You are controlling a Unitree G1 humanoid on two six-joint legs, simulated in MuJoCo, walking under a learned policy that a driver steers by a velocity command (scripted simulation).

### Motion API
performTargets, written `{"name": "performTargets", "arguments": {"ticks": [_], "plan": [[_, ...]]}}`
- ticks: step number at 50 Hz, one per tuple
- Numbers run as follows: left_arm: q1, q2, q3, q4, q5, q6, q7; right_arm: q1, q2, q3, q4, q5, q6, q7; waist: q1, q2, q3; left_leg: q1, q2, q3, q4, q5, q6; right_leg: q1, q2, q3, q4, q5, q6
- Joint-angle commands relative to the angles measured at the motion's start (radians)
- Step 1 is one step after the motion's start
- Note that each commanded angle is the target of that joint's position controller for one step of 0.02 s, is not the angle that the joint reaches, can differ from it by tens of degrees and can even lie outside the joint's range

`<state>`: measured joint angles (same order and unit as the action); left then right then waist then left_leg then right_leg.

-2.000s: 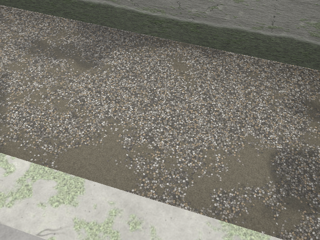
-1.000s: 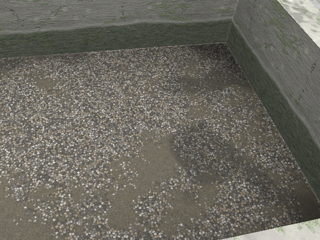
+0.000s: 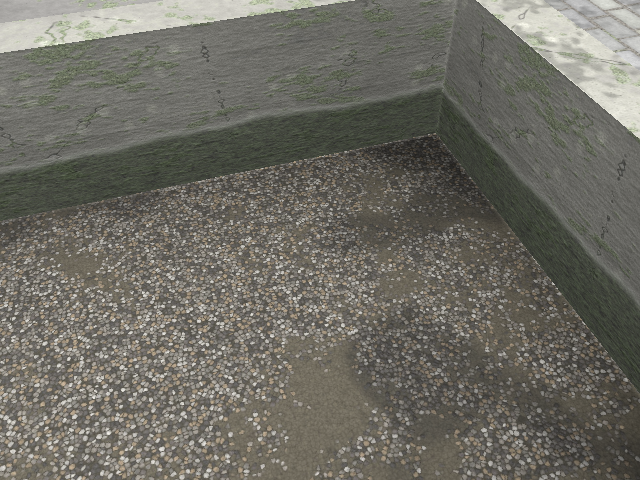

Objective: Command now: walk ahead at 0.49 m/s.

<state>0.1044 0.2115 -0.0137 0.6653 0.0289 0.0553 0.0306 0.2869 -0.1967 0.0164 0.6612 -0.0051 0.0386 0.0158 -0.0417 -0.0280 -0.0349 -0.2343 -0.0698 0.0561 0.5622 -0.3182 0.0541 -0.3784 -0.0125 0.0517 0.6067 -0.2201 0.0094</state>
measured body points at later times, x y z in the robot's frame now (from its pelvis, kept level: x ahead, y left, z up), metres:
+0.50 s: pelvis +0.05 -0.02 -0.01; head +0.05 -0.02 +0.44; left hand +0.25 +0.20 -0.08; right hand +0.25 -0.22 -0.09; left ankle +0.03 +0.08 -0.73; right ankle +0.07 -0.11 -0.73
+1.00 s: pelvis +0.05 -0.03 -0.01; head +0.04 -0.03 +0.44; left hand +0.25 +0.17 -0.08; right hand +0.25 -0.23 -0.09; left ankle +0.03 +0.08 -0.73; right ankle +0.07 -0.11 -0.73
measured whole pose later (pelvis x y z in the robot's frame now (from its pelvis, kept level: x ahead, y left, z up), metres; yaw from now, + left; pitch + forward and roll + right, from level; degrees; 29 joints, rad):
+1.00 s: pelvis +0.05 -0.03 -0.01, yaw +2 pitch -2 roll +0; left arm 0.08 0.16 -0.05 0.59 0.02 0.06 0.00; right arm 0.12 -0.17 0.05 0.60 -0.02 0.07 0.00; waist 0.01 0.00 0.01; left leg -0.24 -0.04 -0.02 0.66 -0.38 0.02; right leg -0.29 0.05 -0.02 0.67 -0.34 -0.06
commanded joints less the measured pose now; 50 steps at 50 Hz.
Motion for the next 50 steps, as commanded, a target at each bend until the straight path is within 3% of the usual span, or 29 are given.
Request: {"name": "performTargets", "arguments": {"ticks": [1, 2, 3, 4, 6, 9, 10, 12, 14, 16, 17, 19, 26, 27, 28, 29, 35, 36, 37, 38, 40, 41, 42, 43, 45, 46, 48, 49, 50], "plan": [[0.086, 0.119, 0.021, -0.029, 0.018, -0.020, 0.004, -0.020, -0.071, -0.014, -0.096, -0.009, 0.001, -0.005, 0.031, -0.061, -0.019, -0.193, 0.083, -0.127, 0.013, 0.087, 0.041, 0.271, -0.048, 0.075, -0.058, 0.091, -0.080], [0.092, 0.166, 0.035, -0.033, -0.012, -0.023, -0.005, -0.050, -0.048, -0.004, -0.116, -0.023, 0.004, -0.005, 0.067, -0.202, -0.009, -0.226, 0.016, -0.015, 0.120, -0.090, -0.003, 0.219, -0.136, 0.227, -0.156, 0.057, -0.152], [0.086, 0.172, 0.035, -0.044, -0.023, -0.023, -0.011, -0.090, -0.081, -0.013, -0.133, -0.027, 0.008, -0.007, 0.087, -0.230, 0.023, -0.276, 0.007, -0.014, 0.177, -0.133, -0.022, 0.216, -0.194, 0.335, -0.207, 0.058, -0.204], [0.084, 0.164, 0.032, -0.049, -0.021, -0.026, -0.012, -0.121, -0.104, -0.021, -0.141, -0.022, 0.008, -0.006, 0.096, -0.191, 0.025, -0.296, 0.009, -0.036, 0.215, -0.161, -0.034, 0.212, -0.216, 0.369, -0.225, 0.090, -0.227], [0.032, 0.140, 0.029, -0.058, -0.017, -0.024, 0.000, -0.119, -0.102, -0.023, -0.137, -0.012, 0.000, -0.009, 0.063, -0.125, -0.023, -0.229, 0.021, -0.071, 0.198, -0.155, -0.044, 0.190, -0.199, 0.314, -0.192, 0.212, -0.219], [-0.077, 0.109, 0.015, -0.085, -0.031, -0.020, -0.002, -0.078, -0.043, -0.002, -0.113, -0.031, -0.004, -0.013, 0.004, -0.095, -0.087, 0.066, 0.022, -0.032, 0.054, 0.050, -0.030, 0.051, -0.119, 0.189, -0.157, 0.192, -0.136], [-0.100, 0.065, 0.003, -0.100, -0.032, -0.017, -0.007, -0.086, -0.026, 0.007, -0.116, -0.046, 0.003, -0.017, 0.012, -0.061, -0.099, 0.127, 0.044, -0.041, 0.036, 0.110, -0.029, 0.021, -0.090, 0.159, -0.129, 0.162, -0.119], [-0.087, 0.035, -0.010, -0.110, -0.014, -0.013, -0.017, -0.138, -0.069, -0.002, -0.128, -0.024, 0.020, -0.018, 0.031, 0.095, -0.069, 0.115, 0.096, -0.121, 0.013, 0.179, 0.005, 0.003, 0.002, 0.034, -0.075, 0.012, -0.076], [-0.078, 0.052, -0.008, -0.112, -0.004, -0.009, -0.023, -0.168, -0.081, 0.000, -0.140, -0.013, 0.032, -0.018, 0.040, 0.133, -0.021, 0.076, 0.131, -0.173, -0.026, 0.237, 0.028, 0.014, 0.024, -0.006, -0.032, 0.005, -0.058], [-0.053, 0.061, -0.007, -0.111, 0.000, -0.011, -0.024, -0.173, -0.088, 0.000, -0.141, -0.010, 0.034, -0.020, 0.050, 0.121, -0.015, 0.061, 0.130, -0.181, -0.023, 0.273, 0.031, 0.041, 0.023, -0.015, -0.026, 0.031, -0.056], [-0.085, 0.064, -0.005, -0.123, 0.009, -0.014, -0.037, -0.203, -0.105, -0.003, -0.161, -0.007, 0.043, -0.018, 0.063, 0.105, 0.029, 0.048, 0.150, -0.203, -0.003, 0.467, 0.037, 0.008, 0.014, -0.037, 0.011, 0.157, -0.049], [-0.059, 0.054, -0.006, -0.116, 0.017, -0.019, -0.039, -0.201, -0.107, -0.009, -0.156, -0.010, 0.039, -0.021, 0.067, 0.088, -0.042, 0.077, 0.138, -0.184, 0.031, 0.533, 0.026, 0.052, 0.012, -0.036, 0.014, 0.218, -0.047], [-0.114, 0.026, -0.009, -0.126, 0.006, -0.012, -0.036, -0.246, -0.063, 0.000, -0.166, -0.015, 0.036, -0.019, 0.064, 0.021, -0.091, 0.038, 0.099, -0.148, 0.029, 0.328, -0.008, 0.125, -0.011, -0.024, 0.004, 0.251, -0.058], [-0.082, 0.024, -0.012, -0.116, -0.009, -0.010, -0.022, -0.213, -0.045, 0.004, -0.149, -0.015, 0.026, -0.020, 0.048, 0.023, -0.141, 0.065, 0.077, -0.127, 0.011, 0.109, -0.014, 0.148, -0.014, 0.012, -0.043, 0.075, -0.063], [-0.126, 0.027, -0.013, -0.127, -0.015, -0.003, -0.021, -0.238, -0.034, 0.011, -0.156, -0.014, 0.024, -0.017, 0.042, 0.005, -0.061, 0.024, 0.068, -0.125, -0.004, 0.051, -0.017, 0.111, -0.019, 0.026, -0.066, 0.028, -0.065], [-0.144, 0.030, -0.013, -0.137, -0.017, 0.001, -0.021, -0.250, -0.034, 0.013, -0.158, -0.014, 0.023, -0.015, 0.043, -0.003, -0.025, 0.004, 0.067, -0.129, -0.010, 0.025, -0.018, 0.091, -0.023, 0.035, -0.079, -0.004, -0.066], [-0.136, 0.031, -0.016, -0.155, -0.015, 0.000, -0.025, -0.249, -0.040, 0.018, -0.155, -0.014, 0.009, -0.013, 0.050, 0.018, 0.009, -0.008, 0.075, -0.147, -0.025, 0.012, -0.014, 0.068, -0.016, 0.041, -0.091, -0.077, -0.064], [-0.169, 0.027, -0.016, -0.173, -0.008, -0.003, -0.039, -0.290, -0.059, 0.015, -0.177, -0.006, 0.017, -0.014, 0.068, 0.027, 0.044, -0.037, 0.099, -0.171, -0.018, 0.194, -0.013, 0.057, -0.014, -0.001, -0.033, 0.093, -0.060], [-0.138, 0.020, -0.016, -0.166, 0.004, -0.007, -0.043, -0.276, -0.068, 0.009, -0.171, -0.010, 0.018, -0.015, 0.076, 0.043, -0.010, -0.017, 0.110, -0.183, -0.015, 0.225, -0.008, 0.086, -0.010, -0.010, -0.019, 0.119, -0.059], [-0.088, 0.017, -0.018, -0.146, -0.005, -0.009, -0.030, -0.230, -0.047, 0.011, -0.149, -0.015, 0.010, -0.017, 0.058, 0.051, -0.078, 0.029, 0.086, -0.156, -0.023, 0.044, -0.010, 0.115, -0.007, 0.020, -0.064, -0.038, -0.060], [-0.132, 0.022, -0.018, -0.159, -0.015, -0.006, -0.024, -0.247, -0.029, 0.019, -0.154, -0.015, 0.009, -0.017, 0.050, 0.023, -0.012, -0.001, 0.073, -0.144, -0.025, 0.006, -0.015, 0.089, -0.015, 0.037, -0.085, -0.060, -0.064], [-0.172, 0.019, -0.019, -0.180, -0.009, -0.006, -0.038, -0.293, -0.048, 0.016, -0.177, -0.009, 0.018, -0.016, 0.067, 0.023, 0.034, -0.032, 0.091, -0.161, -0.010, 0.183, -0.017, 0.070, -0.017, 0.001, -0.035, 0.116, -0.063], [-0.140, 0.012, -0.019, -0.172, 0.001, -0.009, -0.042, -0.280, -0.058, 0.010, -0.171, -0.013, 0.021, -0.015, 0.073, 0.033, -0.016, -0.011, 0.096, -0.166, 0.000, 0.207, -0.016, 0.090, -0.016, -0.006, -0.025, 0.143, -0.063], [-0.088, 0.012, -0.021, -0.151, -0.008, -0.010, -0.029, -0.226, -0.038, 0.012, -0.148, -0.018, 0.013, -0.017, 0.054, 0.030, -0.087, 0.039, 0.074, -0.139, -0.005, 0.029, -0.018, 0.115, -0.017, 0.030, -0.071, -0.020, -0.066], [-0.129, 0.019, -0.020, -0.165, -0.017, -0.007, -0.023, -0.242, -0.025, 0.018, -0.151, -0.019, 0.010, -0.017, 0.046, 0.006, -0.020, 0.014, 0.065, -0.132, -0.006, 0.005, -0.021, 0.083, -0.025, 0.051, -0.097, -0.056, -0.072], [-0.169, 0.016, -0.022, -0.185, -0.012, -0.007, -0.038, -0.291, -0.045, 0.015, -0.174, -0.013, 0.018, -0.016, 0.063, 0.014, 0.028, -0.018, 0.083, -0.149, 0.005, 0.179, -0.023, 0.062, -0.024, 0.010, -0.043, 0.124, -0.070], [-0.123, 0.009, -0.022, -0.172, 0.002, -0.013, -0.044, -0.271, -0.052, 0.008, -0.167, -0.018, 0.023, -0.016, 0.071, 0.027, -0.041, 0.013, 0.091, -0.154, 0.020, 0.216, -0.021, 0.088, -0.019, -0.002, -0.024, 0.163, -0.069], [-0.076, 0.011, -0.022, -0.153, -0.011, -0.015, -0.028, -0.220, -0.034, 0.010, -0.145, -0.021, 0.013, -0.019, 0.050, 0.025, -0.113, 0.060, 0.070, -0.131, 0.012, 0.028, -0.023, 0.118, -0.022, 0.036, -0.075, -0.007, -0.071], [-0.112, 0.017, -0.021, -0.162, -0.018, -0.012, -0.025, -0.238, -0.023, 0.016, -0.150, -0.020, 0.011, -0.018, 0.045, 0.008, -0.045, 0.031, 0.062, -0.124, 0.007, 0.008, -0.025, 0.088, -0.027, 0.051, -0.094, -0.038, -0.075]]}}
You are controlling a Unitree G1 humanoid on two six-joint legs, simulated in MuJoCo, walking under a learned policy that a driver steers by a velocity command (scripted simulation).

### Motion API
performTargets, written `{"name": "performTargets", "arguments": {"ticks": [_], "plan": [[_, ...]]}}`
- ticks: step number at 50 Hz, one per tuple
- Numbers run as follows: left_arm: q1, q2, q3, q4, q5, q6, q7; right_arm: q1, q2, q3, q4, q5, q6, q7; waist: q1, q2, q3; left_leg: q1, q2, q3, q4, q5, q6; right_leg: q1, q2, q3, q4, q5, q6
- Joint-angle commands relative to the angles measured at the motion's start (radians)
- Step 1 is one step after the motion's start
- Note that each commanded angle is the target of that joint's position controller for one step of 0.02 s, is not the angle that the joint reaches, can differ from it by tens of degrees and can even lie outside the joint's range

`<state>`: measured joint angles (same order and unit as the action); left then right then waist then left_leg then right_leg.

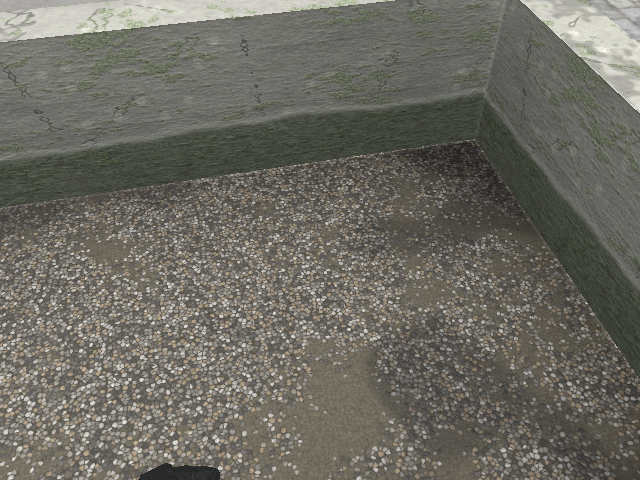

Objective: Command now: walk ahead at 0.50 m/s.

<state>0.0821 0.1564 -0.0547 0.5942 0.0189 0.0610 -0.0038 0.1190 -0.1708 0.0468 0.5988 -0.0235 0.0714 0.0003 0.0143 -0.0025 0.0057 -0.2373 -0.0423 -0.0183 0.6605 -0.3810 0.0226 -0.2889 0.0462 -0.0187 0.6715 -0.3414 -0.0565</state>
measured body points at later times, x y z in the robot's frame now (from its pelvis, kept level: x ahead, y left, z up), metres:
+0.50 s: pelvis +0.00 -0.01 +0.00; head -0.01 -0.01 +0.45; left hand +0.21 +0.19 -0.07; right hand +0.21 -0.20 -0.08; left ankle -0.01 +0.11 -0.72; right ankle +0.01 -0.08 -0.72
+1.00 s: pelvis +0.00 -0.01 +0.00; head -0.01 -0.02 +0.45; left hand +0.21 +0.18 -0.07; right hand +0.22 -0.20 -0.08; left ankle -0.02 +0.11 -0.72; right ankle +0.01 -0.08 -0.72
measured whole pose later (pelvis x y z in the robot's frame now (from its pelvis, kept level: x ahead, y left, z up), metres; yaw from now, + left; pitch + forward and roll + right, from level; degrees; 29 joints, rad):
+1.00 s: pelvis +0.00 -0.01 +0.00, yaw +1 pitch -2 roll +1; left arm 0.10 0.14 -0.06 0.56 0.02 0.05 -0.01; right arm 0.09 -0.15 0.05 0.60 -0.03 0.07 0.00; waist 0.02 -0.01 -0.01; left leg -0.25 -0.03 -0.04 0.68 -0.39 0.00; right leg -0.30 0.05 -0.05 0.69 -0.36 -0.08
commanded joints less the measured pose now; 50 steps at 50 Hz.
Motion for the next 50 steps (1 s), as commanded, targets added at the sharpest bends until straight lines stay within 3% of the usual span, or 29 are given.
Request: {"name": "performTargets", "arguments": {"ticks": [1, 3, 4, 6, 8, 10, 11, 13, 15, 16, 18, 20, 21, 23, 25, 26, 28, 31, 32, 34, 37, 38, 40, 42, 43, 45, 48, 49, 50], "plan": [[-0.143, 0.070, 0.018, -0.117, -0.003, -0.016, -0.004, -0.127, -0.066, -0.016, -0.111, 0.003, -0.013, -0.002, 0.005, -0.013, -0.021, -0.007, 0.053, -0.069, -0.083, 0.235, 0.004, -0.031, -0.085, 0.084, -0.110, 0.255, -0.007], [-0.058, 0.067, 0.018, -0.089, -0.003, -0.018, 0.005, -0.064, -0.059, -0.021, -0.084, -0.003, -0.017, -0.003, -0.006, -0.005, -0.131, 0.057, 0.037, -0.052, -0.077, 0.079, 0.005, 0.010, -0.088, 0.115, -0.149, 0.111, -0.009], [-0.129, 0.067, 0.016, -0.116, -0.001, -0.018, -0.007, -0.125, -0.062, -0.016, -0.112, 0.002, -0.010, -0.002, 0.006, -0.016, -0.029, -0.002, 0.052, -0.065, -0.074, 0.240, 0.001, -0.037, -0.084, 0.081, -0.107, 0.263, -0.007], [-0.053, 0.066, 0.017, -0.090, -0.004, -0.022, 0.005, -0.066, -0.056, -0.022, -0.083, -0.003, -0.018, -0.003, -0.005, -0.005, -0.147, 0.064, 0.036, -0.051, -0.072, 0.073, 0.004, 0.015, -0.090, 0.118, -0.149, 0.109, -0.011], [-0.138, 0.067, 0.015, -0.125, -0.006, -0.017, -0.006, -0.139, -0.059, -0.015, -0.112, 0.002, -0.011, -0.002, 0.005, -0.018, -0.017, -0.006, 0.049, -0.064, -0.071, 0.224, -0.002, -0.049, -0.091, 0.092, -0.119, 0.244, -0.011], [-0.094, 0.060, 0.015, -0.114, 0.007, -0.022, -0.012, -0.123, -0.068, -0.023, -0.106, -0.002, -0.008, -0.001, 0.015, 0.000, -0.081, 0.020, 0.055, -0.072, -0.060, 0.253, 0.002, -0.019, -0.085, 0.076, -0.099, 0.282, -0.008], [-0.046, 0.064, 0.015, -0.095, -0.004, -0.023, 0.004, -0.070, -0.050, -0.021, -0.083, -0.003, -0.017, -0.003, -0.005, -0.008, -0.150, 0.065, 0.036, -0.051, -0.067, 0.070, 0.001, 0.006, -0.092, 0.118, -0.154, 0.100, -0.011], [-0.136, 0.066, 0.014, -0.130, -0.006, -0.020, -0.007, -0.146, -0.056, -0.016, -0.112, 0.002, -0.012, -0.002, 0.006, -0.015, -0.018, -0.005, 0.048, -0.064, -0.069, 0.219, -0.003, -0.050, -0.092, 0.093, -0.122, 0.239, -0.011], [-0.092, 0.057, 0.013, -0.119, 0.007, -0.024, -0.012, -0.130, -0.064, -0.023, -0.106, -0.002, -0.008, -0.002, 0.016, 0.000, -0.081, 0.019, 0.055, -0.072, -0.058, 0.249, 0.000, -0.022, -0.087, 0.077, -0.101, 0.277, -0.009], [-0.043, 0.062, 0.014, -0.099, -0.004, -0.024, 0.003, -0.076, -0.047, -0.021, -0.083, -0.003, -0.017, -0.004, -0.003, -0.008, -0.151, 0.065, 0.036, -0.052, -0.064, 0.067, -0.001, 0.003, -0.093, 0.119, -0.156, 0.094, -0.012], [-0.134, 0.063, 0.012, -0.135, -0.006, -0.021, -0.007, -0.151, -0.053, -0.016, -0.112, 0.001, -0.012, -0.002, 0.007, -0.015, -0.019, -0.007, 0.047, -0.065, -0.067, 0.217, -0.004, -0.052, -0.093, 0.093, -0.124, 0.234, -0.012], [-0.090, 0.055, 0.012, -0.123, 0.007, -0.025, -0.013, -0.134, -0.062, -0.023, -0.106, -0.003, -0.008, -0.002, 0.017, 0.000, -0.082, 0.018, 0.054, -0.073, -0.056, 0.247, -0.001, -0.022, -0.088, 0.076, -0.102, 0.274, -0.010], [-0.039, 0.060, 0.013, -0.103, -0.005, -0.026, 0.003, -0.078, -0.044, -0.021, -0.082, -0.003, -0.017, -0.004, -0.002, -0.009, -0.153, 0.064, 0.036, -0.053, -0.063, 0.065, -0.002, 0.003, -0.095, 0.118, -0.157, 0.090, -0.013], [-0.132, 0.061, 0.011, -0.139, -0.006, -0.022, -0.007, -0.154, -0.051, -0.016, -0.111, 0.001, -0.013, -0.003, 0.008, -0.015, -0.020, -0.008, 0.047, -0.066, -0.066, 0.216, -0.006, -0.052, -0.094, 0.092, -0.124, 0.231, -0.013], [-0.087, 0.053, 0.011, -0.126, 0.007, -0.027, -0.013, -0.135, -0.060, -0.023, -0.105, -0.003, -0.008, -0.002, 0.018, 0.000, -0.083, 0.017, 0.054, -0.074, -0.055, 0.247, -0.003, -0.022, -0.089, 0.075, -0.101, 0.273, -0.011], [-0.036, 0.058, 0.012, -0.106, -0.005, -0.027, 0.003, -0.079, -0.043, -0.021, -0.081, -0.003, -0.018, -0.004, -0.001, -0.009, -0.155, 0.064, 0.035, -0.055, -0.061, 0.065, -0.003, 0.004, -0.096, 0.117, -0.156, 0.089, -0.013], [-0.129, 0.059, 0.011, -0.142, -0.006, -0.023, -0.007, -0.155, -0.050, -0.016, -0.111, 0.001, -0.013, -0.003, 0.009, -0.015, -0.020, -0.009, 0.046, -0.066, -0.065, 0.217, -0.006, -0.052, -0.094, 0.091, -0.124, 0.231, -0.013], [-0.080, 0.050, 0.011, -0.126, 0.008, -0.030, -0.013, -0.131, -0.056, -0.022, -0.104, -0.004, -0.008, -0.003, 0.018, -0.003, -0.098, 0.020, 0.055, -0.075, -0.052, 0.253, -0.004, -0.017, -0.088, 0.072, -0.097, 0.279, -0.011], [-0.031, 0.055, 0.012, -0.106, -0.005, -0.031, 0.003, -0.077, -0.040, -0.021, -0.080, -0.003, -0.018, -0.006, -0.001, -0.009, -0.173, 0.070, 0.035, -0.055, -0.058, 0.063, -0.004, 0.015, -0.097, 0.116, -0.152, 0.094, -0.015], [-0.130, 0.057, 0.010, -0.144, -0.008, -0.024, -0.007, -0.159, -0.048, -0.016, -0.111, 0.001, -0.012, -0.004, 0.008, -0.017, -0.018, -0.012, 0.044, -0.064, -0.061, 0.210, -0.009, -0.057, -0.098, 0.093, -0.125, 0.231, -0.015], [-0.078, 0.047, 0.010, -0.129, 0.008, -0.031, -0.014, -0.133, -0.053, -0.022, -0.104, -0.005, -0.007, -0.003, 0.018, -0.006, -0.098, 0.018, 0.052, -0.074, -0.049, 0.246, -0.006, -0.021, -0.091, 0.073, -0.098, 0.278, -0.012], [-0.028, 0.053, 0.011, -0.108, -0.006, -0.032, 0.003, -0.079, -0.038, -0.021, -0.080, -0.003, -0.018, -0.006, -0.002, -0.012, -0.174, 0.069, 0.033, -0.055, -0.054, 0.059, -0.007, 0.011, -0.101, 0.118, -0.155, 0.090, -0.016], [-0.128, 0.055, 0.009, -0.147, -0.009, -0.025, -0.007, -0.162, -0.046, -0.016, -0.111, 0.000, -0.012, -0.004, 0.008, -0.018, -0.018, -0.013, 0.042, -0.064, -0.058, 0.206, -0.011, -0.061, -0.100, 0.094, -0.128, 0.225, -0.016], [-0.082, 0.047, 0.009, -0.134, 0.005, -0.029, -0.013, -0.140, -0.054, -0.022, -0.105, -0.005, -0.007, -0.003, 0.018, -0.003, -0.083, 0.012, 0.049, -0.074, -0.048, 0.238, -0.007, -0.029, -0.094, 0.076, -0.103, 0.269, -0.014], [-0.028, 0.053, 0.010, -0.113, -0.006, -0.030, 0.002, -0.083, -0.038, -0.020, -0.080, -0.003, -0.016, -0.005, -0.001, -0.013, -0.156, 0.061, 0.032, -0.056, -0.053, 0.059, -0.008, -0.004, -0.102, 0.118, -0.159, 0.080, -0.016], [-0.123, 0.053, 0.008, -0.149, -0.007, -0.027, -0.008, -0.159, -0.045, -0.016, -0.110, -0.001, -0.013, -0.004, 0.009, -0.015, -0.020, -0.013, 0.043, -0.067, -0.058, 0.212, -0.010, -0.059, -0.099, 0.092, -0.126, 0.223, -0.016], [-0.072, 0.045, 0.008, -0.133, 0.008, -0.033, -0.013, -0.135, -0.052, -0.022, -0.104, -0.005, -0.008, -0.004, 0.019, -0.002, -0.099, 0.016, 0.052, -0.077, -0.048, 0.249, -0.007, -0.021, -0.092, 0.071, -0.096, 0.273, -0.013], [-0.021, 0.051, 0.010, -0.112, -0.006, -0.034, 0.003, -0.080, -0.036, -0.021, -0.079, -0.003, -0.018, -0.007, 0.000, -0.009, -0.175, 0.067, 0.033, -0.058, -0.053, 0.060, -0.007, 0.010, -0.102, 0.115, -0.153, 0.086, -0.017], [-0.061, 0.060, 0.012, -0.123, -0.013, -0.029, 0.007, -0.102, -0.030, -0.016, -0.084, -0.002, -0.021, -0.006, -0.006, -0.026, -0.090, 0.032, 0.025, -0.050, -0.057, 0.052, -0.009, -0.031, -0.108, 0.135, -0.181, 0.040, -0.019]]}}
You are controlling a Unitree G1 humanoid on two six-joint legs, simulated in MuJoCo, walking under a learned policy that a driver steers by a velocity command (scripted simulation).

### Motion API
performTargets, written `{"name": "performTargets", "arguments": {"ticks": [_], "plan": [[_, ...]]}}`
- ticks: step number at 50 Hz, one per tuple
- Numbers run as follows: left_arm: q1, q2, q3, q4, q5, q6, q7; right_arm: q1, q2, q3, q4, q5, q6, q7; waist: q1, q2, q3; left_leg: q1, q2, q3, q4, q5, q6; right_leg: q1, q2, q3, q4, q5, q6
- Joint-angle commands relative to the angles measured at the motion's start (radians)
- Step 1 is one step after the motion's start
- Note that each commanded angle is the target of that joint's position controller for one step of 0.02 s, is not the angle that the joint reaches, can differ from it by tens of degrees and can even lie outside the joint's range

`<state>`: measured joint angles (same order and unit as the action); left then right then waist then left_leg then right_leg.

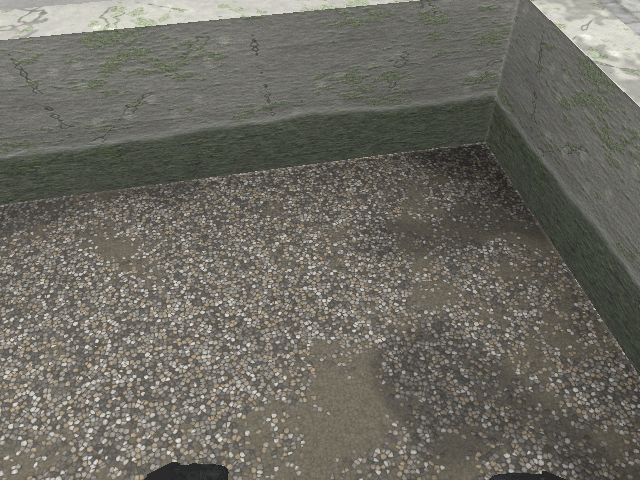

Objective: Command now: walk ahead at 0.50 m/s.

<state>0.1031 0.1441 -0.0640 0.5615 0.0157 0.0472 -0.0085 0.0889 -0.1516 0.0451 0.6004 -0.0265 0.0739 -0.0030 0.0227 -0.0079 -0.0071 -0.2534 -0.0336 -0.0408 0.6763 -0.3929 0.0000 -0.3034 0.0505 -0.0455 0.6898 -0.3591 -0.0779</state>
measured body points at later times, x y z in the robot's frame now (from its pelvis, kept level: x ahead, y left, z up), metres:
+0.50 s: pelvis +0.00 +0.00 +0.00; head -0.01 +0.00 +0.45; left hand +0.20 +0.19 -0.07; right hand +0.21 -0.19 -0.08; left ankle -0.02 +0.12 -0.72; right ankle +0.01 -0.07 -0.72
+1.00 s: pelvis +0.00 +0.00 +0.00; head -0.01 -0.01 +0.45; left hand +0.20 +0.19 -0.07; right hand +0.21 -0.19 -0.08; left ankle -0.02 +0.12 -0.72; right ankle +0.01 -0.07 -0.72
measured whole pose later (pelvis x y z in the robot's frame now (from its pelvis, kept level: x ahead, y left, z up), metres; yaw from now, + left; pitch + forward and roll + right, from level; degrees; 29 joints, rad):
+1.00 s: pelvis +0.00 +0.00 +0.00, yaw +0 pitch -2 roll +1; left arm 0.12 0.14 -0.07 0.55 0.01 0.05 -0.01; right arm 0.09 -0.15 0.05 0.60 -0.03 0.08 -0.01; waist 0.02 -0.01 -0.01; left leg -0.26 -0.04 -0.05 0.68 -0.40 -0.01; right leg -0.31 0.04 -0.06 0.70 -0.37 -0.08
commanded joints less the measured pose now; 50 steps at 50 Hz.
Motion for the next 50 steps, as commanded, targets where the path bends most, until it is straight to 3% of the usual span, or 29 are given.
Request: {"name": "performTargets", "arguments": {"ticks": [1, 3, 4, 6, 9, 10, 12, 15, 16, 18, 20, 21, 23, 25, 26, 28, 31, 32, 34, 36, 37, 39, 42, 43, 45, 47, 48, 49, 50], "plan": [[-0.144, 0.064, 0.017, -0.118, -0.005, -0.013, -0.002, -0.133, -0.063, -0.014, -0.113, 0.003, -0.014, -0.001, 0.000, -0.011, -0.005, 0.000, 0.033, -0.044, -0.072, 0.219, 0.011, -0.048, -0.106, 0.118, -0.145, 0.241, 0.005], [-0.098, 0.056, 0.017, -0.105, 0.009, -0.017, -0.008, -0.111, -0.072, -0.020, -0.106, -0.002, -0.010, 0.000, 0.010, 0.002, -0.071, 0.025, 0.040, -0.053, -0.061, 0.251, 0.014, -0.015, -0.100, 0.100, -0.119, 0.287, 0.007], [-0.043, 0.063, 0.019, -0.083, -0.003, -0.018, 0.007, -0.053, -0.055, -0.018, -0.081, 0.000, -0.019, -0.003, -0.009, -0.009, -0.145, 0.075, 0.022, -0.035, -0.066, 0.071, 0.013, 0.010, -0.108, 0.143, -0.176, 0.098, 0.004], [-0.139, 0.063, 0.016, -0.119, -0.004, -0.014, -0.002, -0.130, -0.063, -0.014, -0.111, 0.002, -0.015, -0.001, 0.001, -0.011, -0.007, 0.001, 0.033, -0.045, -0.071, 0.225, 0.011, -0.045, -0.105, 0.117, -0.143, 0.241, 0.004], [-0.089, 0.055, 0.017, -0.102, 0.011, -0.021, -0.008, -0.105, -0.069, -0.020, -0.105, -0.003, -0.010, -0.002, 0.011, 0.002, -0.088, 0.030, 0.042, -0.056, -0.060, 0.263, 0.015, -0.007, -0.098, 0.096, -0.112, 0.293, 0.007], [-0.037, 0.061, 0.019, -0.081, -0.003, -0.022, 0.008, -0.050, -0.054, -0.019, -0.079, 0.000, -0.021, -0.005, -0.008, -0.005, -0.164, 0.082, 0.023, -0.037, -0.065, 0.073, 0.014, 0.024, -0.108, 0.139, -0.169, 0.105, 0.004], [-0.140, 0.062, 0.016, -0.120, -0.005, -0.015, -0.002, -0.134, -0.062, -0.014, -0.112, 0.003, -0.014, -0.002, 0.001, -0.012, -0.005, -0.002, 0.032, -0.045, -0.068, 0.221, 0.010, -0.048, -0.108, 0.117, -0.143, 0.243, 0.004], [-0.087, 0.053, 0.016, -0.103, 0.011, -0.021, -0.008, -0.106, -0.068, -0.019, -0.105, -0.003, -0.009, -0.002, 0.011, -0.001, -0.087, 0.028, 0.040, -0.055, -0.056, 0.258, 0.013, -0.010, -0.100, 0.096, -0.113, 0.294, 0.006], [-0.035, 0.060, 0.018, -0.082, -0.003, -0.022, 0.008, -0.050, -0.053, -0.019, -0.080, 0.000, -0.020, -0.004, -0.008, -0.008, -0.165, 0.080, 0.021, -0.036, -0.062, 0.069, 0.013, 0.022, -0.111, 0.141, -0.171, 0.103, 0.002], [-0.138, 0.062, 0.016, -0.121, -0.006, -0.015, -0.002, -0.135, -0.061, -0.014, -0.112, 0.002, -0.014, -0.002, 0.000, -0.013, -0.005, -0.003, 0.030, -0.044, -0.066, 0.218, 0.009, -0.052, -0.110, 0.118, -0.144, 0.240, 0.003], [-0.092, 0.053, 0.016, -0.108, 0.009, -0.019, -0.008, -0.112, -0.069, -0.020, -0.106, -0.003, -0.009, -0.001, 0.010, 0.001, -0.072, 0.022, 0.037, -0.054, -0.056, 0.250, 0.012, -0.018, -0.103, 0.098, -0.118, 0.286, 0.005], [-0.035, 0.061, 0.017, -0.086, -0.003, -0.019, 0.008, -0.054, -0.053, -0.018, -0.080, 0.000, -0.019, -0.004, -0.008, -0.010, -0.146, 0.072, 0.020, -0.037, -0.061, 0.070, 0.012, 0.008, -0.112, 0.141, -0.175, 0.094, 0.003], [-0.133, 0.060, 0.015, -0.122, -0.004, -0.016, -0.002, -0.132, -0.061, -0.013, -0.111, 0.001, -0.015, -0.002, 0.001, -0.011, -0.007, -0.003, 0.031, -0.047, -0.067, 0.224, 0.009, -0.049, -0.108, 0.116, -0.142, 0.238, 0.003], [-0.088, 0.053, 0.016, -0.108, 0.010, -0.020, -0.007, -0.111, -0.070, -0.020, -0.105, -0.003, -0.011, -0.002, 0.011, 0.004, -0.074, 0.021, 0.038, -0.057, -0.056, 0.256, 0.013, -0.015, -0.102, 0.096, -0.115, 0.285, 0.005], [-0.032, 0.060, 0.017, -0.086, -0.002, -0.020, 0.008, -0.053, -0.054, -0.018, -0.079, 0.000, -0.020, -0.005, -0.007, -0.007, -0.148, 0.072, 0.021, -0.039, -0.062, 0.074, 0.013, 0.011, -0.111, 0.137, -0.172, 0.096, 0.003], [-0.131, 0.060, 0.015, -0.123, -0.004, -0.017, -0.001, -0.131, -0.061, -0.013, -0.111, 0.001, -0.015, -0.003, 0.002, -0.009, -0.007, -0.005, 0.031, -0.049, -0.067, 0.229, 0.010, -0.047, -0.108, 0.112, -0.139, 0.241, 0.003], [-0.080, 0.051, 0.016, -0.105, 0.011, -0.023, -0.007, -0.105, -0.067, -0.019, -0.104, -0.004, -0.010, -0.003, 0.012, 0.001, -0.090, 0.025, 0.039, -0.058, -0.054, 0.265, 0.013, -0.008, -0.101, 0.091, -0.108, 0.295, 0.006], [-0.027, 0.058, 0.017, -0.083, -0.003, -0.024, 0.009, -0.050, -0.052, -0.018, -0.078, 0.000, -0.021, -0.006, -0.007, -0.006, -0.167, 0.077, 0.020, -0.039, -0.060, 0.073, 0.013, 0.024, -0.112, 0.135, -0.166, 0.106, 0.002], [-0.132, 0.059, 0.015, -0.123, -0.005, -0.017, -0.001, -0.134, -0.060, -0.013, -0.112, 0.002, -0.014, -0.003, 0.001, -0.013, -0.006, -0.007, 0.029, -0.046, -0.063, 0.222, 0.008, -0.050, -0.111, 0.113, -0.140, 0.244, 0.002], [-0.086, 0.051, 0.015, -0.109, 0.009, -0.020, -0.007, -0.111, -0.069, -0.019, -0.106, -0.003, -0.009, -0.002, 0.011, 0.000, -0.074, 0.019, 0.035, -0.056, -0.052, 0.254, 0.012, -0.017, -0.105, 0.095, -0.114, 0.290, 0.004], [-0.029, 0.059, 0.017, -0.087, -0.003, -0.021, 0.009, -0.052, -0.052, -0.017, -0.079, 0.000, -0.018, -0.005, -0.007, -0.012, -0.148, 0.069, 0.018, -0.039, -0.057, 0.073, 0.011, 0.008, -0.114, 0.137, -0.172, 0.099, 0.001], [-0.128, 0.058, 0.015, -0.123, -0.004, -0.017, -0.001, -0.131, -0.060, -0.013, -0.111, 0.001, -0.015, -0.003, 0.001, -0.012, -0.008, -0.006, 0.029, -0.048, -0.063, 0.227, 0.008, -0.049, -0.111, 0.112, -0.139, 0.243, 0.001], [-0.077, 0.051, 0.015, -0.106, 0.011, -0.023, -0.007, -0.106, -0.067, -0.019, -0.104, -0.004, -0.010, -0.004, 0.011, 0.001, -0.090, 0.023, 0.038, -0.058, -0.051, 0.265, 0.012, -0.010, -0.103, 0.090, -0.107, 0.295, 0.005], [-0.023, 0.057, 0.017, -0.084, -0.003, -0.025, 0.009, -0.050, -0.051, -0.018, -0.078, 0.000, -0.020, -0.006, -0.007, -0.007, -0.167, 0.075, 0.019, -0.040, -0.057, 0.073, 0.012, 0.022, -0.114, 0.134, -0.166, 0.104, 0.001], [-0.129, 0.058, 0.014, -0.124, -0.005, -0.017, 0.000, -0.135, -0.059, -0.013, -0.112, 0.002, -0.014, -0.004, 0.001, -0.013, -0.005, -0.010, 0.027, -0.047, -0.060, 0.222, 0.007, -0.053, -0.113, 0.112, -0.140, 0.241, 0.001], [-0.083, 0.050, 0.014, -0.110, 0.009, -0.021, -0.007, -0.112, -0.067, -0.019, -0.106, -0.004, -0.009, -0.003, 0.011, 0.000, -0.074, 0.016, 0.034, -0.057, -0.049, 0.253, 0.011, -0.019, -0.107, 0.093, -0.113, 0.288, 0.004], [-0.025, 0.058, 0.016, -0.088, -0.003, -0.022, 0.009, -0.053, -0.051, -0.017, -0.079, 0.000, -0.018, -0.005, -0.007, -0.012, -0.148, 0.067, 0.017, -0.040, -0.055, 0.071, 0.010, 0.006, -0.116, 0.135, -0.172, 0.095, 0.001], [-0.060, 0.065, 0.018, -0.097, -0.010, -0.019, 0.013, -0.070, -0.043, -0.012, -0.084, 0.000, -0.022, -0.004, -0.013, -0.026, -0.078, 0.039, 0.010, -0.033, -0.061, 0.064, 0.009, -0.027, -0.122, 0.156, -0.199, 0.048, -0.002], [-0.126, 0.057, 0.014, -0.125, -0.004, -0.018, -0.001, -0.132, -0.059, -0.013, -0.111, 0.001, -0.015, -0.004, 0.001, -0.012, -0.008, -0.009, 0.027, -0.049, -0.061, 0.225, 0.008, -0.051, -0.112, 0.111, -0.139, 0.238, 0.001]]}}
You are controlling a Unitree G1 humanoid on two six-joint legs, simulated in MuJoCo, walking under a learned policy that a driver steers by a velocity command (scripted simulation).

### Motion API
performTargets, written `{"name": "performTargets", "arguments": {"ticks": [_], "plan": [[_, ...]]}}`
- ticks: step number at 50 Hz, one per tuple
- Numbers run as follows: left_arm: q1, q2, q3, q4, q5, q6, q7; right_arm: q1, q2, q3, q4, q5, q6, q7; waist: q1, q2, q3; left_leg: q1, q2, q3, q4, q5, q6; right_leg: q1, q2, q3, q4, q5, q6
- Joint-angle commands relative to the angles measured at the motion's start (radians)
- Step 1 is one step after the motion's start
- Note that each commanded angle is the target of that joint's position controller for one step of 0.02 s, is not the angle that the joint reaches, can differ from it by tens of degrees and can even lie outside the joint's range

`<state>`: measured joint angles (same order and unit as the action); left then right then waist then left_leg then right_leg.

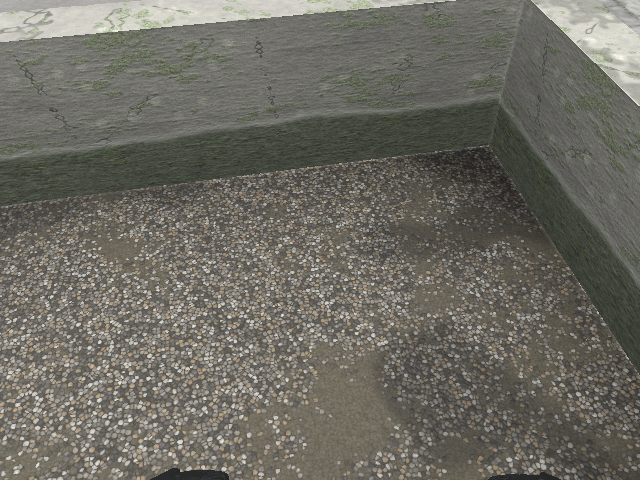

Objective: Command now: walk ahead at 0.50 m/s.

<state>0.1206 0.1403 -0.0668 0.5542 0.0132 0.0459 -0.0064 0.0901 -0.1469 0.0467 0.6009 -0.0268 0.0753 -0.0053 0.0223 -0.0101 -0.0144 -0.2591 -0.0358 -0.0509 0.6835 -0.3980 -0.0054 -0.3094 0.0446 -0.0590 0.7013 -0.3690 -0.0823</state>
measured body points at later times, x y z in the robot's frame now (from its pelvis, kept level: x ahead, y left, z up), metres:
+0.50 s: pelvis +0.00 +0.00 +0.00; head -0.01 +0.00 +0.45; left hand +0.20 +0.19 -0.07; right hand +0.21 -0.19 -0.08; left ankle -0.02 +0.13 -0.72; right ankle +0.01 -0.07 -0.72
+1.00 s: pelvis +0.00 +0.00 +0.00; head -0.01 +0.00 +0.45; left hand +0.20 +0.19 -0.07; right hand +0.21 -0.19 -0.08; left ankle -0.02 +0.13 -0.72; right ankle +0.01 -0.07 -0.72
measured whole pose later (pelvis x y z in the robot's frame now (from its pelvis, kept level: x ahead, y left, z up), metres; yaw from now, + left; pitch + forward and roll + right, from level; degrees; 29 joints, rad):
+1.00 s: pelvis +0.00 +0.00 +0.00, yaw +0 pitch -1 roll +1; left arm 0.12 0.14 -0.07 0.55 0.02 0.04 -0.01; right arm 0.09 -0.15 0.05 0.60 -0.03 0.08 -0.01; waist 0.03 -0.01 -0.01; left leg -0.27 -0.04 -0.06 0.69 -0.40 -0.01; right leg -0.32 0.04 -0.07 0.71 -0.37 -0.08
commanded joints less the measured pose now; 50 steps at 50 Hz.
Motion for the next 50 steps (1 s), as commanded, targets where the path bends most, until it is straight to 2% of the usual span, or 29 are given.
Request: {"name": "performTargets", "arguments": {"ticks": [1, 3, 5, 7, 8, 10, 12, 13, 15, 17, 18, 20, 23, 25, 27, 28, 30, 32, 33, 35, 37, 38, 40, 42, 43, 45, 46, 49, 50], "plan": [[-0.113, 0.054, 0.017, -0.109, 0.008, -0.019, -0.007, -0.122, -0.073, -0.020, -0.105, -0.003, -0.013, -0.001, 0.011, 0.005, -0.052, 0.015, 0.036, -0.049, -0.061, 0.252, 0.017, -0.018, -0.103, 0.112, -0.131, 0.282, 0.006], [-0.040, 0.061, 0.019, -0.081, 0.000, -0.021, 0.007, -0.054, -0.056, -0.018, -0.079, 0.000, -0.021, -0.004, -0.006, -0.006, -0.143, 0.072, 0.020, -0.032, -0.064, 0.079, 0.016, 0.015, -0.110, 0.146, -0.181, 0.104, 0.006], [-0.141, 0.060, 0.017, -0.118, -0.001, -0.017, -0.002, -0.134, -0.064, -0.014, -0.111, 0.001, -0.016, -0.002, 0.002, -0.008, 0.000, -0.005, 0.030, -0.040, -0.068, 0.233, 0.014, -0.044, -0.106, 0.122, -0.149, 0.249, 0.006], [-0.096, 0.053, 0.017, -0.103, 0.013, -0.021, -0.008, -0.112, -0.073, -0.020, -0.105, -0.003, -0.011, -0.001, 0.012, 0.005, -0.069, 0.020, 0.036, -0.049, -0.057, 0.265, 0.017, -0.010, -0.101, 0.103, -0.121, 0.297, 0.008], [-0.038, 0.060, 0.019, -0.081, 0.000, -0.021, 0.007, -0.053, -0.056, -0.018, -0.079, 0.000, -0.021, -0.004, -0.006, -0.006, -0.143, 0.071, 0.019, -0.033, -0.063, 0.080, 0.016, 0.016, -0.110, 0.144, -0.180, 0.106, 0.006], [-0.140, 0.060, 0.017, -0.118, -0.001, -0.018, -0.002, -0.133, -0.064, -0.014, -0.111, 0.001, -0.016, -0.002, 0.002, -0.009, -0.001, -0.006, 0.029, -0.041, -0.068, 0.235, 0.014, -0.043, -0.106, 0.121, -0.147, 0.251, 0.006], [-0.094, 0.053, 0.017, -0.103, 0.013, -0.021, -0.008, -0.111, -0.073, -0.020, -0.105, -0.004, -0.011, -0.001, 0.012, 0.005, -0.069, 0.019, 0.036, -0.050, -0.056, 0.267, 0.017, -0.009, -0.101, 0.102, -0.120, 0.299, 0.008], [-0.036, 0.060, 0.019, -0.081, 0.000, -0.022, 0.008, -0.052, -0.056, -0.018, -0.078, 0.000, -0.020, -0.004, -0.006, -0.007, -0.144, 0.070, 0.019, -0.033, -0.062, 0.081, 0.016, 0.016, -0.110, 0.143, -0.178, 0.108, 0.006], [-0.139, 0.060, 0.017, -0.118, -0.001, -0.018, -0.002, -0.132, -0.064, -0.014, -0.111, 0.001, -0.016, -0.002, 0.002, -0.009, -0.001, -0.007, 0.029, -0.041, -0.067, 0.236, 0.013, -0.042, -0.107, 0.119, -0.146, 0.253, 0.005], [-0.093, 0.053, 0.017, -0.103, 0.013, -0.021, -0.008, -0.111, -0.073, -0.020, -0.105, -0.004, -0.011, -0.002, 0.012, 0.004, -0.070, 0.019, 0.035, -0.050, -0.055, 0.268, 0.017, -0.009, -0.102, 0.101, -0.119, 0.301, 0.008], [-0.035, 0.060, 0.019, -0.081, 0.000, -0.022, 0.008, -0.052, -0.056, -0.018, -0.078, 0.000, -0.020, -0.004, -0.005, -0.007, -0.144, 0.070, 0.018, -0.034, -0.061, 0.082, 0.016, 0.016, -0.111, 0.141, -0.177, 0.110, 0.005], [-0.137, 0.059, 0.017, -0.118, -0.001, -0.018, -0.002, -0.132, -0.064, -0.014, -0.111, 0.001, -0.016, -0.002, 0.002, -0.009, -0.001, -0.008, 0.028, -0.041, -0.066, 0.237, 0.013, -0.042, -0.107, 0.118, -0.145, 0.255, 0.005], [-0.033, 0.060, 0.019, -0.081, 0.000, -0.022, 0.008, -0.052, -0.056, -0.018, -0.078, 0.000, -0.020, -0.005, -0.005, -0.007, -0.144, 0.069, 0.018, -0.034, -0.060, 0.083, 0.016, 0.016, -0.112, 0.140, -0.176, 0.111, 0.005], [-0.136, 0.059, 0.017, -0.118, -0.001, -0.018, -0.001, -0.132, -0.064, -0.014, -0.111, 0.001, -0.016, -0.002, 0.002, -0.009, -0.001, -0.008, 0.028, -0.042, -0.065, 0.238, 0.013, -0.042, -0.108, 0.117, -0.144, 0.255, 0.005], [-0.091, 0.052, 0.017, -0.103, 0.013, -0.022, -0.007, -0.111, -0.073, -0.020, -0.105, -0.004, -0.011, -0.002, 0.012, 0.004, -0.070, 0.017, 0.034, -0.051, -0.053, 0.270, 0.017, -0.009, -0.103, 0.099, -0.117, 0.302, 0.008], [-0.032, 0.060, 0.019, -0.081, 0.001, -0.022, 0.008, -0.052, -0.056, -0.018, -0.078, 0.000, -0.020, -0.005, -0.005, -0.007, -0.144, 0.068, 0.017, -0.034, -0.059, 0.084, 0.016, 0.016, -0.112, 0.139, -0.176, 0.111, 0.005], [-0.135, 0.059, 0.016, -0.118, -0.001, -0.018, -0.001, -0.132, -0.063, -0.014, -0.111, 0.001, -0.015, -0.003, 0.002, -0.009, -0.001, -0.009, 0.027, -0.042, -0.064, 0.238, 0.013, -0.043, -0.109, 0.117, -0.144, 0.256, 0.005], [-0.090, 0.052, 0.017, -0.103, 0.013, -0.022, -0.007, -0.111, -0.073, -0.020, -0.105, -0.004, -0.011, -0.002, 0.012, 0.004, -0.070, 0.016, 0.034, -0.051, -0.052, 0.270, 0.017, -0.009, -0.103, 0.098, -0.116, 0.302, 0.007], [-0.031, 0.059, 0.019, -0.081, 0.001, -0.022, 0.008, -0.052, -0.056, -0.018, -0.078, 0.000, -0.020, -0.005, -0.005, -0.007, -0.145, 0.067, 0.017, -0.035, -0.059, 0.084, 0.016, 0.016, -0.113, 0.138, -0.175, 0.111, 0.005], [-0.134, 0.059, 0.016, -0.118, -0.001, -0.019, -0.001, -0.133, -0.063, -0.014, -0.111, 0.001, -0.015, -0.003, 0.002, -0.010, -0.001, -0.010, 0.027, -0.042, -0.063, 0.238, 0.013, -0.043, -0.109, 0.116, -0.143, 0.255, 0.005], [-0.089, 0.052, 0.017, -0.104, 0.013, -0.022, -0.007, -0.111, -0.073, -0.020, -0.105, -0.004, -0.010, -0.002, 0.012, 0.004, -0.071, 0.015, 0.033, -0.051, -0.051, 0.270, 0.017, -0.009, -0.104, 0.097, -0.116, 0.302, 0.007], [-0.030, 0.059, 0.019, -0.081, 0.001, -0.023, 0.008, -0.052, -0.056, -0.018, -0.078, 0.000, -0.020, -0.005, -0.005, -0.007, -0.145, 0.066, 0.016, -0.035, -0.058, 0.084, 0.015, 0.016, -0.114, 0.137, -0.175, 0.110, 0.005], [-0.134, 0.058, 0.016, -0.118, -0.001, -0.019, -0.001, -0.133, -0.063, -0.014, -0.111, 0.001, -0.015, -0.003, 0.002, -0.010, -0.001, -0.011, 0.026, -0.043, -0.062, 0.238, 0.013, -0.043, -0.110, 0.115, -0.143, 0.254, 0.005], [-0.088, 0.051, 0.017, -0.104, 0.013, -0.022, -0.007, -0.112, -0.073, -0.020, -0.105, -0.004, -0.010, -0.002, 0.012, 0.004, -0.071, 0.014, 0.033, -0.052, -0.051, 0.270, 0.016, -0.009, -0.105, 0.096, -0.115, 0.301, 0.007], [-0.029, 0.059, 0.018, -0.081, 0.001, -0.023, 0.008, -0.053, -0.055, -0.018, -0.078, 0.000, -0.020, -0.005, -0.005, -0.008, -0.145, 0.065, 0.016, -0.036, -0.057, 0.083, 0.015, 0.016, -0.114, 0.137, -0.175, 0.108, 0.005], [-0.081, 0.070, 0.021, -0.099, -0.009, -0.016, 0.015, -0.082, -0.048, -0.012, -0.084, 0.001, -0.025, -0.003, -0.012, -0.026, -0.042, 0.027, 0.008, -0.028, -0.065, 0.070, 0.014, -0.035, -0.126, 0.169, -0.218, 0.038, -0.001], [-0.137, 0.059, 0.016, -0.122, -0.003, -0.016, 0.000, -0.136, -0.065, -0.013, -0.110, 0.001, -0.016, -0.002, 0.002, -0.008, 0.012, -0.014, 0.025, -0.042, -0.061, 0.240, 0.012, -0.052, -0.112, 0.118, -0.149, 0.244, 0.004], [-0.077, 0.051, 0.018, -0.100, 0.016, -0.026, -0.007, -0.101, -0.073, -0.019, -0.102, -0.005, -0.012, -0.003, 0.013, 0.006, -0.092, 0.022, 0.037, -0.057, -0.053, 0.289, 0.019, 0.005, -0.101, 0.090, -0.107, 0.307, 0.009], [-0.022, 0.057, 0.019, -0.078, 0.002, -0.027, 0.009, -0.048, -0.056, -0.018, -0.075, 0.001, -0.023, -0.007, -0.004, 0.000, -0.166, 0.073, 0.018, -0.039, -0.060, 0.090, 0.018, 0.034, -0.111, 0.130, -0.165, 0.117, 0.006]]}}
